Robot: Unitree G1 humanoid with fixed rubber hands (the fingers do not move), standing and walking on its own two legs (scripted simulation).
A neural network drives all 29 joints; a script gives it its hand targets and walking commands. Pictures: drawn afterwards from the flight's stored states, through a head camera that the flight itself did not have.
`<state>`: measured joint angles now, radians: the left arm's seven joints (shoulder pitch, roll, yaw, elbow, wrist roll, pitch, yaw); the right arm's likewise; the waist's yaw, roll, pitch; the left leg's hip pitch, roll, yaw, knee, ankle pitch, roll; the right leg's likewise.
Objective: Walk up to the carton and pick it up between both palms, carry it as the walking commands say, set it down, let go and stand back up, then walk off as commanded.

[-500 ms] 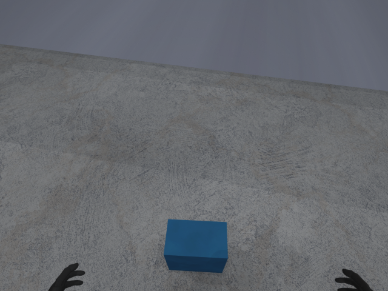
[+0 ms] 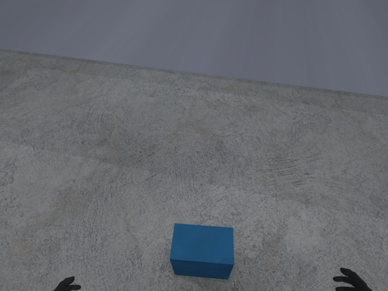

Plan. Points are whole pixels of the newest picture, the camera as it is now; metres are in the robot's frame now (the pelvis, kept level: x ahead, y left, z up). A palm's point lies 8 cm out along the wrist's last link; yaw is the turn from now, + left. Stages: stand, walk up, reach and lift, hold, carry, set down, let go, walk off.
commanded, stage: walk up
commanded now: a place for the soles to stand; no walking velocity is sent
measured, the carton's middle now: (202, 252) +0.39 +0.02 -0.65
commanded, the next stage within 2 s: reach and lift in 0.66 s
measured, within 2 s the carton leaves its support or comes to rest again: neither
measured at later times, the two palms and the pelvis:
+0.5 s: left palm out of the picture +0.12 +0.32 -0.10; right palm out of the picture +0.13 -0.31 -0.10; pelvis +0.01 +0.00 +0.00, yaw +1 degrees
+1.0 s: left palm (88, 282) +0.16 +0.27 -0.11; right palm out of the picture +0.15 -0.30 -0.10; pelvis -0.01 -0.02 -0.01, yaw -3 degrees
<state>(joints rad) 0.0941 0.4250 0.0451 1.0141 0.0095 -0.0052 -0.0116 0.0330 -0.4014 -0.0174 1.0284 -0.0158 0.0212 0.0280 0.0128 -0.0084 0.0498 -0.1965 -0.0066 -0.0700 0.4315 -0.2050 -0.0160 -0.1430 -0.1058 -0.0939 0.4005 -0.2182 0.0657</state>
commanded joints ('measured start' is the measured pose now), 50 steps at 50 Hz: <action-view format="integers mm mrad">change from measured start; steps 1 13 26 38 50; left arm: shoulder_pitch -17 -27 -34 -76 -304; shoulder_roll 193 198 177 79 128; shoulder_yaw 29 42 37 130 294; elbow -38 -61 -80 -474 -588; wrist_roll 4 1 -7 36 10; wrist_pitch -15 -11 -7 132 108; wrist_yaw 8 12 11 -48 -90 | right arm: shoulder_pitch -38 -10 2 5 -246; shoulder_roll -188 -187 -182 -109 43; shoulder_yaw -34 -39 -37 -162 -140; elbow -49 -54 -68 -484 -753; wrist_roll -3 6 5 -59 -72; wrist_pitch -12 -12 -15 97 98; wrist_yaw -4 -5 -16 64 -18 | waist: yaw -9 -9 6 -14 78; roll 13 43 -4 61 -93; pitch -46 -94 -111 71 -304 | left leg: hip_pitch -39 22 -10 -199 -360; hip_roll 93 79 90 -45 -71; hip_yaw -81 -32 -71 125 143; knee -94 -17 -56 -109 339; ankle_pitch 60 266 282 -196 107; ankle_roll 51 43 51 18 5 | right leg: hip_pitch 18 66 134 161 -147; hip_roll -52 -77 -55 215 136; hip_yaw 54 46 32 -75 96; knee -76 -47 -34 112 313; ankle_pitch -34 145 166 -13 223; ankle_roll -91 -92 -90 -27 -4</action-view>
